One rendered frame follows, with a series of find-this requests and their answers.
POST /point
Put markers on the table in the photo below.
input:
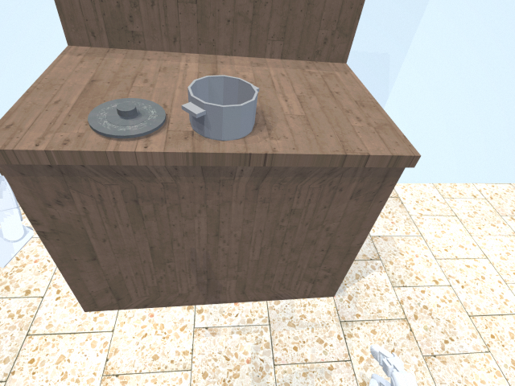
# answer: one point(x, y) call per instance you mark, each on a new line
point(176, 219)

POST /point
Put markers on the robot left hand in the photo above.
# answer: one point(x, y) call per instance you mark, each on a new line
point(13, 235)

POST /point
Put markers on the pot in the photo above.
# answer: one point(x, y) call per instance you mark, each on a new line
point(222, 107)

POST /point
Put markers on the knob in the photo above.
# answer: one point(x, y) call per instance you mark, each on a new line
point(126, 109)

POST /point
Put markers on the lid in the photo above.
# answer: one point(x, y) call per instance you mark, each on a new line
point(105, 121)

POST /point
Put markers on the robot right hand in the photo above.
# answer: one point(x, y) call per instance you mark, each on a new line
point(393, 368)

